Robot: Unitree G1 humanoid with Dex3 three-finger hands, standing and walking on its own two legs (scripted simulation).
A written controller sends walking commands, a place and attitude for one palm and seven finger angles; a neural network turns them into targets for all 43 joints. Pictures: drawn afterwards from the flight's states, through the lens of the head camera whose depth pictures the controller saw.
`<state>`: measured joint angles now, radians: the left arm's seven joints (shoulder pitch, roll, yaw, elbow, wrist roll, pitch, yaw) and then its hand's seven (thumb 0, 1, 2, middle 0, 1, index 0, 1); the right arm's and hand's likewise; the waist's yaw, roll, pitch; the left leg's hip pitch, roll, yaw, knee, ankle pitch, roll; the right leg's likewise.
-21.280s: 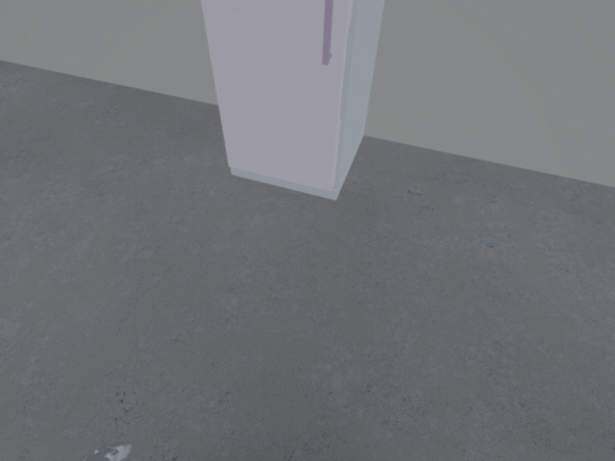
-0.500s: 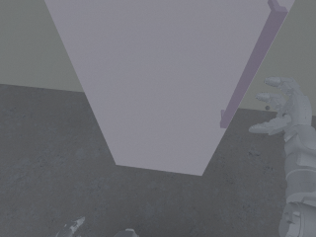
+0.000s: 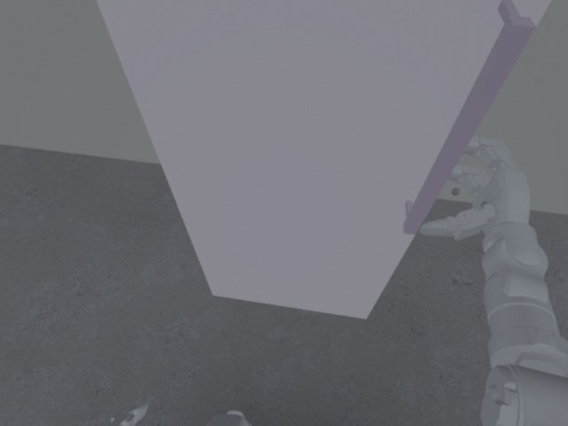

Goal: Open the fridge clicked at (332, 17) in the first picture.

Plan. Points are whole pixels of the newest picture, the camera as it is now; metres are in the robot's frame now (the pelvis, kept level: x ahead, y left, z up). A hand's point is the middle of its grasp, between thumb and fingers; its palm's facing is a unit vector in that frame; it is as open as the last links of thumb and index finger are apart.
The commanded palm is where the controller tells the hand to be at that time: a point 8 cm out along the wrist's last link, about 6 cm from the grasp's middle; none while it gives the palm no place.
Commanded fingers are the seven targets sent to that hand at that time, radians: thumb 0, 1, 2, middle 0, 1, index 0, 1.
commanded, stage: feel for the door with the fingertips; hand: right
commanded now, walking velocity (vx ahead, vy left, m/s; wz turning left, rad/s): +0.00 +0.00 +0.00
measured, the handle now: (446, 146) +0.49 -0.16 +0.14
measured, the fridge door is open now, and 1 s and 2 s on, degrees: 0 0 0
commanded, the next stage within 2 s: slide the fingers in behind the handle in 0.50 s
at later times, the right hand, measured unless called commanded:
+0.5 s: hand (460, 183) +0.45 -0.19 +0.11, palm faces +0.02 +1.00 -0.01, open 13.9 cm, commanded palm +0.43 -0.24 +0.11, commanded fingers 0.00 0.50 -0.30 0.30 1.20 0.30 1.20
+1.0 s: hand (463, 190) +0.44 -0.19 +0.10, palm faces +0.02 +1.00 +0.00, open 13.9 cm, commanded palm +0.41 -0.24 +0.11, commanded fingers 0.00 0.50 -0.30 0.30 1.20 0.30 1.20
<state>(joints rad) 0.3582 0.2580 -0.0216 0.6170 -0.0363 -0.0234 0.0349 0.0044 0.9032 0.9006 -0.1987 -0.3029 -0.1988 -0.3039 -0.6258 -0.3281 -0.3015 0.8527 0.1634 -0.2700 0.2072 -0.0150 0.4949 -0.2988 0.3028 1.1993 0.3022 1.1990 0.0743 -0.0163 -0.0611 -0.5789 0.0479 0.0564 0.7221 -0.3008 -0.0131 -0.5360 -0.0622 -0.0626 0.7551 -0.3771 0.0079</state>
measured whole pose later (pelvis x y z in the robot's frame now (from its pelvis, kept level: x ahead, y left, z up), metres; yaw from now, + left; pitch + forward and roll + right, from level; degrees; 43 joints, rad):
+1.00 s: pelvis -0.01 -0.01 +0.00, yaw +0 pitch +11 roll +1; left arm 0.37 0.26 -0.02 0.61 -0.03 -0.01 0.04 0.00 0.90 0.90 -0.20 -0.30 -0.20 -0.30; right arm -0.72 -0.38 -0.32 0.98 0.15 -0.31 0.23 -0.02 0.50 -0.30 0.31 1.20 0.31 1.20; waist 0.09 -0.01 -0.05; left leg -0.63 0.05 0.06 0.74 -0.29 -0.02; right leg -0.60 -0.06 -0.06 0.79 -0.38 0.00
